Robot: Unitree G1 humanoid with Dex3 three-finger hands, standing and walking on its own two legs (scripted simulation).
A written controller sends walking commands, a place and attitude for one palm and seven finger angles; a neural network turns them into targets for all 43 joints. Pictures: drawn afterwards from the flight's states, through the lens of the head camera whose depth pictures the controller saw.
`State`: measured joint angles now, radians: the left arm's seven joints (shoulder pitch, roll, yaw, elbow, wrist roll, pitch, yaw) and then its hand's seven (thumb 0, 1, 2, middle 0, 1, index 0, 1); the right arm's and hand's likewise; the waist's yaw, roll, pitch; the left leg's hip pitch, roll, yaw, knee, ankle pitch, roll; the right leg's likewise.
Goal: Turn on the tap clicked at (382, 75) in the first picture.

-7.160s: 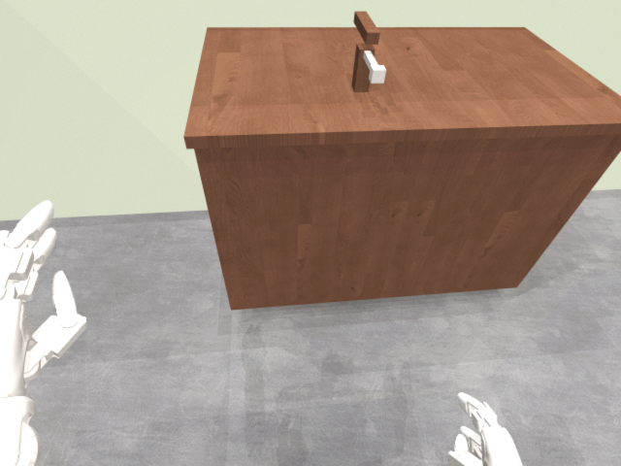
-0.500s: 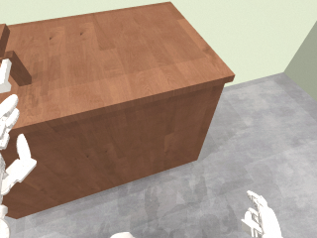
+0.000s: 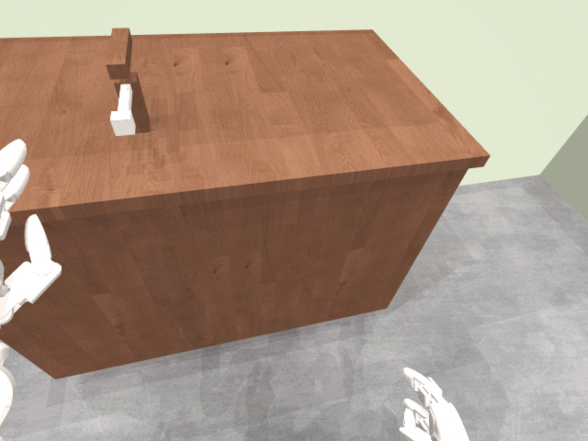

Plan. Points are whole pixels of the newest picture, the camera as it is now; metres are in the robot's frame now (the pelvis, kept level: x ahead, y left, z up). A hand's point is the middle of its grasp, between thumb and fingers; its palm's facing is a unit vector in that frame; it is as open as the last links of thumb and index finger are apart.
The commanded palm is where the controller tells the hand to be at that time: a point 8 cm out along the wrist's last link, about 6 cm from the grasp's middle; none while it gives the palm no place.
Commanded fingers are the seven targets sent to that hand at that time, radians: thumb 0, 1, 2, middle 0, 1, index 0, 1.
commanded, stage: come to a stop and stand still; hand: left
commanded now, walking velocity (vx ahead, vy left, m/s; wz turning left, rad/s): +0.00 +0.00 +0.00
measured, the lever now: (123, 123) +0.50 +0.33 +0.14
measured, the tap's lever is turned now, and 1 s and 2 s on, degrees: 0 0 0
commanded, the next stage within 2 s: look again from close up in 1.54 s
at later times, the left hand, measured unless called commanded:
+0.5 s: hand out of the picture +0.16 +0.30 +0.18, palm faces +0.55 -0.78 -0.30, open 7.4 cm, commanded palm +0.10 +0.31 +0.18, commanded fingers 0.00 0.90 0.90 -0.20 -0.30 -0.20 -0.30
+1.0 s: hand out of the picture +0.17 +0.33 +0.18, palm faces +0.40 -0.86 -0.33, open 7.4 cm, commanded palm +0.11 +0.36 +0.18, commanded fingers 0.00 0.90 0.90 -0.20 -0.30 -0.20 -0.30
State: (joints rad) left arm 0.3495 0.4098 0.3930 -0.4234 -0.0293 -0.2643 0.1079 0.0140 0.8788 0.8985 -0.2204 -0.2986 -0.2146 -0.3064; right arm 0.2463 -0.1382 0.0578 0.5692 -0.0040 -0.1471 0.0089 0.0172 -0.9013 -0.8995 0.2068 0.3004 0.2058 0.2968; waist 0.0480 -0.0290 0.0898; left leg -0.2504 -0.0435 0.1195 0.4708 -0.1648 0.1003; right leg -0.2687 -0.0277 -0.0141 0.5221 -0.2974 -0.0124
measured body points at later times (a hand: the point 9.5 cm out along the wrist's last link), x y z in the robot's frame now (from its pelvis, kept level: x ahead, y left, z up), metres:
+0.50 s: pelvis -0.03 +0.02 +0.01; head -0.04 +0.04 +0.46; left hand +0.12 +0.34 +0.19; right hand +0.17 -0.19 -0.05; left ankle +0.07 +0.05 -0.73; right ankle +0.02 -0.12 -0.72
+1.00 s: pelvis -0.04 +0.08 +0.02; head -0.03 +0.11 +0.46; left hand +0.15 +0.37 +0.19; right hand +0.12 -0.14 -0.06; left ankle +0.02 +0.09 -0.73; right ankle -0.06 -0.05 -0.70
